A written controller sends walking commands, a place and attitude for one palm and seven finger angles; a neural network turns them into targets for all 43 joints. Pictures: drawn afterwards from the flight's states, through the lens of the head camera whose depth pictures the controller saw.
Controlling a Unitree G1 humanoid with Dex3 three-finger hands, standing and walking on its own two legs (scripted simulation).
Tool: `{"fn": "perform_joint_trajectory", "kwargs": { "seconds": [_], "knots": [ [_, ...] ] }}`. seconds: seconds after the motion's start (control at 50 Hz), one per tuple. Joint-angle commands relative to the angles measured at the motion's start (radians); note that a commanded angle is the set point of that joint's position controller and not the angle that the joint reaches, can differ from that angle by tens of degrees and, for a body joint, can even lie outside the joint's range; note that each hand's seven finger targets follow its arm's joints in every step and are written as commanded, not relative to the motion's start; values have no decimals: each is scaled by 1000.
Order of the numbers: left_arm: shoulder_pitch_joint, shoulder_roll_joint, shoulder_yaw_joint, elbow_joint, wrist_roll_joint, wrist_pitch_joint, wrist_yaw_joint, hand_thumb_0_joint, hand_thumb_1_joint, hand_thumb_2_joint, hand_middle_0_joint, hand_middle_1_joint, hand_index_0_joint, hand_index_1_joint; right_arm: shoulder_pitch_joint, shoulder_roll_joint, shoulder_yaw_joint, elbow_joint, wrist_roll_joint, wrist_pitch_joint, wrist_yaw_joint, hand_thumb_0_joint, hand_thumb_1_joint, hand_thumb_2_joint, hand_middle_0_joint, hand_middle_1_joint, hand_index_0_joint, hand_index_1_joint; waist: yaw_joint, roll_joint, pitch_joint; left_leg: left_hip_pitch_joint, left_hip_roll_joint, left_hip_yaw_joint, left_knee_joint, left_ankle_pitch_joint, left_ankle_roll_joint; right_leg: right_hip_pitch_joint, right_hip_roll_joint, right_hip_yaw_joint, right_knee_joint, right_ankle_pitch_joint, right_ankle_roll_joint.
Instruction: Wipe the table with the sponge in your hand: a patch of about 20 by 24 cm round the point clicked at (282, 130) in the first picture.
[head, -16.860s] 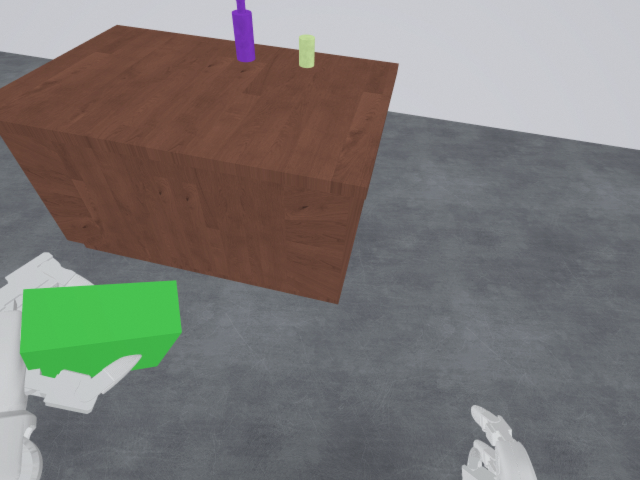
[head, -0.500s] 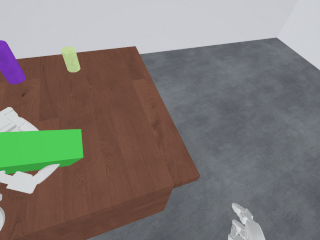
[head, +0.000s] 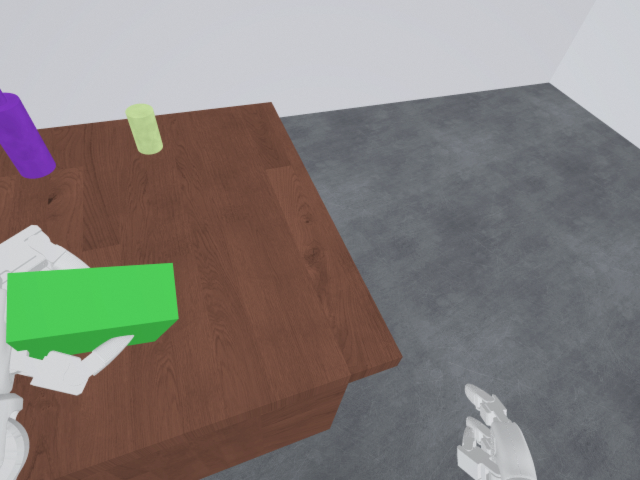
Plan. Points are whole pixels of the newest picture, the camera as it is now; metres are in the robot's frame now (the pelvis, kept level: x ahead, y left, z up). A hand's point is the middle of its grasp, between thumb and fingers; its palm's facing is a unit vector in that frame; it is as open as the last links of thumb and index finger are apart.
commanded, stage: look again from close up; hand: left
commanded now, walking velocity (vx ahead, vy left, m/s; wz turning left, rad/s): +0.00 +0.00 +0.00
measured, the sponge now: (119, 312) +0.23 +0.22 +0.14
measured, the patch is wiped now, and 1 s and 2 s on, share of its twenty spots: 0.00 0.00 0.00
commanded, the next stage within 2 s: shuffle to correct the standing spot in 0.14 s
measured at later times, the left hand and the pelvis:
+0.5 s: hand (102, 314) +0.22 +0.22 +0.16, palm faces +0.37 -0.86 -0.36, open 9.0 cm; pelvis -0.01 -0.02 +0.00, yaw +0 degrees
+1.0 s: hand (159, 307) +0.23 +0.18 +0.15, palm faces +0.34 -0.85 -0.40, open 9.0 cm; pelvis +0.01 -0.06 +0.00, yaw +0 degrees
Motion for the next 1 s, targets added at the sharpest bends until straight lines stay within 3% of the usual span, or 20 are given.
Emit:
{"fn": "perform_joint_trajectory", "kwargs": {
  "seconds": [0.0, 0.2, 0.3, 0.36, 0.54, 0.66, 0.72, 0.8, 0.88, 0.98],
  "knots": [
    [-92, 170, 97, -221, -6, -62, 21, 0, 100, 1300, -1200, -1600, -1200, -1600, -70, -137, -53, -148, -1, -55, -9, 0, -900, -900, 200, 300, 200, 300, -10, 118, -150, 12, 134, -154, -141, 33, -73, 78, -47, 67, -28, 82, -35],
    [-57, 164, 99, -205, -5, -64, 17, 0, 100, 1300, -1200, -1600, -1200, -1600, -66, -142, -55, -140, 0, -60, -9, 0, -900, -900, 200, 300, 200, 300, -14, 104, -137, -4, 130, -161, -151, -8, -69, 69, -46, 70, -38, 52, -37],
    [-74, 165, 99, -192, -7, -58, 12, 0, 100, 1300, -1200, -1600, -1200, -1600, -63, -139, -58, -134, 0, -53, -9, 0, -900, -900, 200, 300, 200, 300, -16, 93, -132, 7, 152, -168, -172, -39, -70, 51, -33, 67, -38, 25, -33],
    [-102, 162, 91, -203, -9, -54, 9, 0, 100, 1300, -1200, -1600, -1200, -1600, -65, -137, -59, -136, 0, -52, -7, 0, -900, -900, 200, 300, 200, 300, -18, 132, -129, 12, 170, -179, -190, -49, -73, 36, -21, 61, -20, 12, -32],
    [-78, 169, 99, -216, -22, -27, 5, 0, 100, 1300, -1200, -1600, -1200, -1600, -68, -131, -64, -150, 1, -31, 4, 0, -900, -900, 200, 300, 200, 300, -19, 129, -140, 20, 184, -155, -136, -34, -50, 14, -23, 65, -23, 24, -39],
    [-67, 178, 109, -220, -39, -2, 2, 0, 100, 1300, -1200, -1600, -1200, -1600, -68, -131, -69, -157, 4, -16, -1, 0, -900, -900, 200, 300, 200, 300, -24, 92, -148, 37, 162, -116, -46, 16, -43, -11, -44, 111, -39, 71, -56],
    [-37, 175, 109, -218, -39, 2, 11, 0, 100, 1300, -1200, -1600, -1200, -1600, -74, -130, -64, -144, 7, -12, -1, 0, -900, -900, 200, 300, 200, 300, -25, 108, -170, 39, 118, -87, 9, 61, -46, 16, -87, 159, -64, 163, -64],
    [-4, 181, 115, -232, -38, 3, 25, 0, 100, 1300, -1200, -1600, -1200, -1600, -92, -130, -58, -146, 13, -6, -7, 0, -900, -900, 200, 300, 200, 300, -20, 57, -184, 38, 93, -71, 61, 145, -46, 68, -134, 183, -63, 384, -33],
    [22, 186, 126, -218, -37, 7, 35, 0, 100, 1300, -1200, -1600, -1200, -1600, -101, -130, -57, -145, 17, 10, -17, 0, -900, -900, 200, 300, 200, 300, -17, 19, -187, 41, 94, -67, 57, 199, -45, 97, -144, 164, -37, 497, -5],
    [25, 180, 119, -204, -36, 9, 40, 0, 100, 1300, -1200, -1600, -1200, -1600, -104, -131, -59, -146, 18, 18, -23, 0, -900, -900, 200, 300, 200, 300, -15, 9, -186, 66, 107, -75, 37, 209, -42, 74, -139, 155, -28, 429, -4]
  ]
}}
